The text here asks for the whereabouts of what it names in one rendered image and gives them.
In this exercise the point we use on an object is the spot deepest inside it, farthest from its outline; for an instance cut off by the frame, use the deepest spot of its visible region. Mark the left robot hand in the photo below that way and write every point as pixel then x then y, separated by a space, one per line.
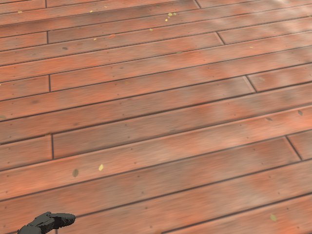
pixel 46 222

